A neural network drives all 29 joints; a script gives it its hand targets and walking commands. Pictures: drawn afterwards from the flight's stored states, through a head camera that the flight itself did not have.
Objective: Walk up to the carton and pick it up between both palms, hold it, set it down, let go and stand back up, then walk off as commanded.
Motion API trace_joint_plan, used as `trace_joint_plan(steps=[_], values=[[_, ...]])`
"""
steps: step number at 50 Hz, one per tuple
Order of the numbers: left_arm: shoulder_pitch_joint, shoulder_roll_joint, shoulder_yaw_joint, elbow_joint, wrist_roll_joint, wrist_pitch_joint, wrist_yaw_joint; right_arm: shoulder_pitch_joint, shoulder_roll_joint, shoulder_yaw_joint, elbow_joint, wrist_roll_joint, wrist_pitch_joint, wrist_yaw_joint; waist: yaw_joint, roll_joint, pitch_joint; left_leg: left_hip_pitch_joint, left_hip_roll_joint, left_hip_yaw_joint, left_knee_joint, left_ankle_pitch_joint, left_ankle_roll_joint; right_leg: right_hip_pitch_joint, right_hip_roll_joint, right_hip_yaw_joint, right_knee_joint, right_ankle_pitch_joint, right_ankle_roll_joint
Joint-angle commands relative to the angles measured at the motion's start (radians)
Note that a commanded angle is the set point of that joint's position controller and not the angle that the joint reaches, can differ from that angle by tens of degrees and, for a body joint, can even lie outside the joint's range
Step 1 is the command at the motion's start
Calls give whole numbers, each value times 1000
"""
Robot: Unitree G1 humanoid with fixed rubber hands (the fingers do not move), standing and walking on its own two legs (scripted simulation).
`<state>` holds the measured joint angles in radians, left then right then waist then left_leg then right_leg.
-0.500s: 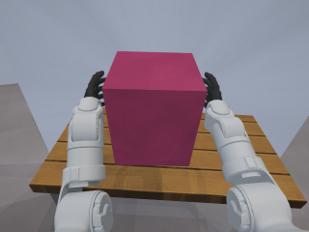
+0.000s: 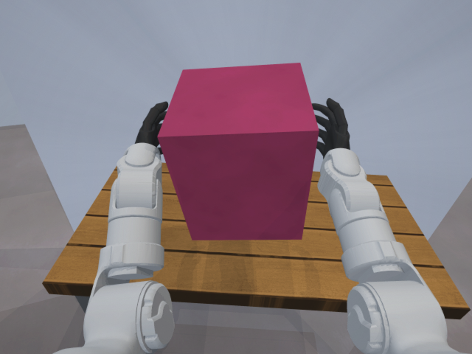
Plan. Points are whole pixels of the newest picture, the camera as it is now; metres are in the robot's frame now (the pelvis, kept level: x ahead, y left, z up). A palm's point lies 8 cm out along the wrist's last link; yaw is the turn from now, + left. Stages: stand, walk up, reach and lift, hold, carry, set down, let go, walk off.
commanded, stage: set down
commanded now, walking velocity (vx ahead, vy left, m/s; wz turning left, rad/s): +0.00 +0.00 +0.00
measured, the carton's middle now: (243, 156) +0.44 -0.02 +0.18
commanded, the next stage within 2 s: none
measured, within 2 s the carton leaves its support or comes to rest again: neither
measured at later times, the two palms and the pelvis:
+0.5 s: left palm (158, 166) +0.43 +0.14 +0.17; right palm (323, 173) +0.40 -0.16 +0.17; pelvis +0.03 +0.00 +0.00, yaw +0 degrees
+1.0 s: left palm (166, 173) +0.44 +0.13 +0.14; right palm (323, 182) +0.40 -0.17 +0.15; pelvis +0.03 +0.00 +0.00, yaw +0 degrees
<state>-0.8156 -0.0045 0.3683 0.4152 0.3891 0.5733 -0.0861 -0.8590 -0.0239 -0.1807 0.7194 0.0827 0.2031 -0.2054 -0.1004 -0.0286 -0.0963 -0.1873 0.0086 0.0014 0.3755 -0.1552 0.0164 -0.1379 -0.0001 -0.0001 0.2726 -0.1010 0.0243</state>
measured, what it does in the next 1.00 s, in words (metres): stands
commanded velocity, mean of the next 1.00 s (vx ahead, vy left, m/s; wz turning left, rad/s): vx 0.00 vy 0.00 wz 0.00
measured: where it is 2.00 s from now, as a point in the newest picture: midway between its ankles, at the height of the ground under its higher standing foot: outside the picture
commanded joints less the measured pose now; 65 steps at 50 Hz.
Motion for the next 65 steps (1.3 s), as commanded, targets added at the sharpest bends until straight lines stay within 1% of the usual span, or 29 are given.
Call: trace_joint_plan(steps=[1,6,7,8,9,11,12,15,17,18,20,22,25,27,31,33,37,41,42,43,46,48,50,51,54,57,59,60,65], values=[[-575,-425,-226,48,-51,-114,-190,-572,523,196,-159,-65,-128,162,24,-17,-175,168,-44,84,-184,-104,18,296,31,-85,-40,-137,30],[-626,-464,-336,-63,-108,-196,-158,-544,568,291,-203,-46,-196,145,18,19,-349,289,-49,87,-115,129,-9,328,42,-88,-10,67,35],[-590,-471,-342,-61,-101,-204,-153,-515,583,325,-214,-38,-205,140,24,14,-356,297,-50,86,-104,165,-14,351,42,-85,-4,122,38],[-556,-473,-360,-64,-110,-208,-150,-512,579,355,-235,-31,-213,134,27,22,-376,305,-51,80,-91,218,-15,367,38,-85,4,197,42],[-536,-482,-382,-84,-126,-218,-145,-513,592,395,-291,-16,-224,125,28,-5,-447,316,-55,76,-71,271,-19,411,38,-79,18,298,49],[-512,-506,-440,-131,-158,-239,-135,-505,616,469,-358,8,-244,109,28,-7,-518,318,-65,69,-48,353,-27,475,32,-69,41,467,61],[-519,-525,-481,-175,-184,-245,-127,-505,618,490,-401,28,-252,104,13,9,-563,333,-64,69,-29,409,-38,488,35,-69,53,528,60],[-530,-544,-521,-243,-198,-247,-114,-508,640,538,-463,55,-263,91,20,19,-592,348,-67,60,-7,474,-49,504,33,-64,60,593,58],[-531,-552,-547,-263,-214,-246,-110,-508,640,539,-485,50,-264,86,7,17,-584,335,-67,50,-8,463,-52,496,33,-71,53,577,53],[-495,-545,-525,-236,-204,-234,-114,-493,614,527,-483,53,-260,80,3,16,-546,354,-66,51,-7,460,-55,475,34,-73,41,566,53],[-492,-546,-524,-220,-203,-216,-118,-460,591,489,-433,38,-249,81,-18,28,-475,361,-64,46,-18,430,-58,439,35,-80,19,479,46],[-482,-533,-487,-172,-176,-207,-127,-440,583,459,-386,21,-242,83,-16,23,-420,362,-64,50,-28,388,-56,411,38,-83,7,430,41],[-474,-496,-424,-89,-145,-198,-150,-428,558,394,-303,-8,-231,88,-10,7,-279,329,-61,63,-73,253,-41,367,36,-88,-23,280,41],[-494,-496,-401,-34,-137,-201,-158,-446,544,340,-270,-42,-234,94,-23,4,-242,324,-54,63,-88,188,-32,310,38,-100,-38,186,34],[-512,-469,-349,44,-106,-214,-184,-429,551,275,-206,-90,-236,101,-24,-3,-161,274,-52,84,-133,45,-14,292,24,-95,-52,68,36],[-529,-463,-337,57,-106,-243,-183,-434,578,289,-218,-104,-243,104,-4,-18,-211,255,-51,90,-130,57,-9,319,23,-84,-39,110,41],[-585,-502,-387,21,-149,-298,-163,-455,607,332,-243,-109,-263,109,-7,9,-372,270,-49,81,-115,135,-21,345,28,-85,-17,215,39],[-591,-512,-420,17,-174,-330,-156,-438,638,356,-254,-110,-272,106,-12,11,-433,273,-53,83,-88,208,-31,390,26,-75,4,341,44],[-591,-521,-425,10,-176,-336,-151,-443,638,367,-271,-100,-276,108,-12,28,-446,280,-55,80,-80,226,-35,387,26,-73,4,360,43],[-576,-514,-411,43,-167,-335,-155,-421,621,346,-234,-113,-272,104,-26,15,-400,277,-49,78,-87,204,-35,374,25,-78,-3,344,46],[-546,-489,-359,106,-135,-340,-170,-366,612,296,-184,-147,-263,101,-24,1,-319,255,-49,83,-115,141,-26,373,20,-73,-16,304,48],[-545,-490,-369,87,-144,-344,-175,-371,626,320,-208,-139,-268,94,-28,0,-342,243,-57,92,-114,154,-25,409,14,-65,-6,367,52],[-535,-487,-366,89,-147,-356,-172,-364,635,335,-217,-134,-270,95,-15,-2,-351,225,-57,90,-108,173,-23,418,15,-60,0,389,54],[-551,-496,-383,78,-152,-360,-172,-361,637,328,-209,-140,-272,93,-30,14,-363,240,-54,87,-108,183,-29,408,17,-65,3,400,52],[-558,-493,-380,92,-159,-374,-174,-373,642,339,-231,-148,-275,87,-27,-6,-377,234,-56,88,-106,183,-24,410,12,-58,-2,413,54],[-556,-508,-408,93,-170,-384,-174,-365,647,343,-248,-149,-288,86,-46,11,-410,240,-54,82,-99,214,-35,410,16,-61,8,451,51],[-540,-478,-357,161,-143,-386,-184,-362,638,310,-228,-165,-283,83,-34,2,-337,204,-57,84,-113,163,-24,410,7,-56,-2,421,52],[-558,-462,-346,164,-137,-394,-188,-345,641,289,-188,-182,-275,83,-40,-8,-322,200,-55,93,-125,130,-20,407,4,-53,-9,392,53],[-575,-456,-332,201,-138,-419,-196,-342,652,280,-194,-201,-282,81,-38,-9,-330,183,-53,96,-131,120,-17,416,-2,-48,-5,410,56]])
